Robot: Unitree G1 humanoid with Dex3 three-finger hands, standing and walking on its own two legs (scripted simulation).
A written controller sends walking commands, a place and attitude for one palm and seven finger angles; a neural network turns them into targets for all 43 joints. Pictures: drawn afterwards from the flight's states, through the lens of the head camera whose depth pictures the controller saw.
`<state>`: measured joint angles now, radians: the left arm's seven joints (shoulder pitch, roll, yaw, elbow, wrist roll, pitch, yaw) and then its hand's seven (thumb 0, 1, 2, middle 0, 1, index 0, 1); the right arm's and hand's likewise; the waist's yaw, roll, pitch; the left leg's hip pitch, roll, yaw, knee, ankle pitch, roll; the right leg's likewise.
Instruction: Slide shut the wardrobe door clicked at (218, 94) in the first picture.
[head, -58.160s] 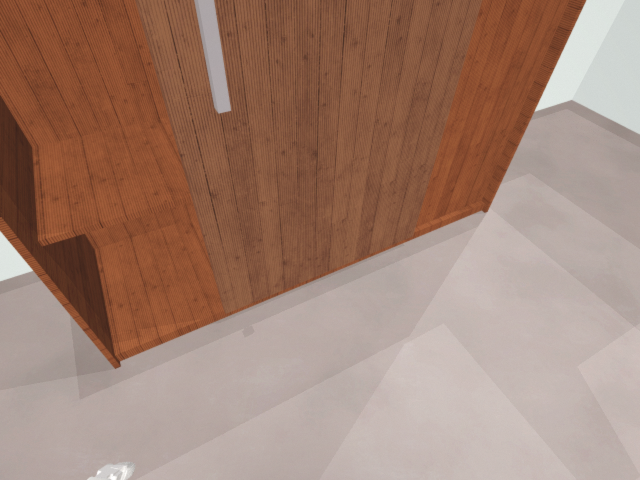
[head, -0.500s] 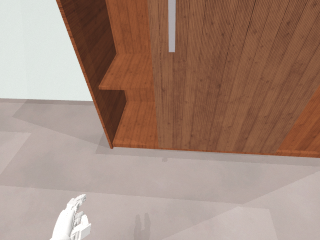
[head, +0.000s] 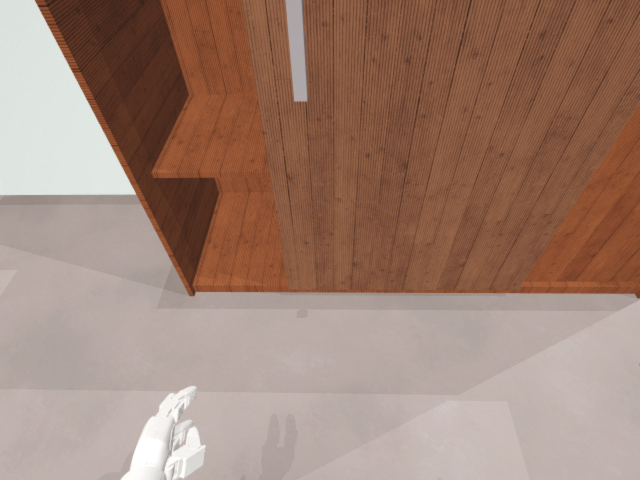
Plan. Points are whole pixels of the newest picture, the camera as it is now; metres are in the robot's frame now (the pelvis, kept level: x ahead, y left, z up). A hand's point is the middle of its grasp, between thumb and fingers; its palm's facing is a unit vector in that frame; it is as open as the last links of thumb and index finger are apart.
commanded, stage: stop stepping back and stand still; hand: right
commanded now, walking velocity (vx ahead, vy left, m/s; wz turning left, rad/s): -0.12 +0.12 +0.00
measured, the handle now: (297, 31) +0.82 +0.08 +0.19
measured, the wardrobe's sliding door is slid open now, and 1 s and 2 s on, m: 0.36 0.36 0.36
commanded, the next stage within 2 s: let the arm hang, fingers relaxed in 0.18 s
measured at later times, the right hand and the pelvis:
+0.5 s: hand out of the picture +0.10 -0.21 -0.13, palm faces -0.02 +0.96 -0.29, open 7.4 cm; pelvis -0.04 +0.00 -0.01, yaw -1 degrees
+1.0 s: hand out of the picture -0.08 -0.21 -0.17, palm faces +0.00 +0.97 -0.25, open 7.3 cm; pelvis -0.05 -0.01 +0.00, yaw +1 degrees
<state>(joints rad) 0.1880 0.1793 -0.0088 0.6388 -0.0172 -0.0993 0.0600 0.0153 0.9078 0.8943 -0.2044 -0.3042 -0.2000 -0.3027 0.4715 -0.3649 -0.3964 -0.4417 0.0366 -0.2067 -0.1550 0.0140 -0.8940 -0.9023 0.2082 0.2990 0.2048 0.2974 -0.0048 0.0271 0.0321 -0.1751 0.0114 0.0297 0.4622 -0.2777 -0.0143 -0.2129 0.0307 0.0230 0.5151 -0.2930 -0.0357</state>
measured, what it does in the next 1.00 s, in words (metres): stands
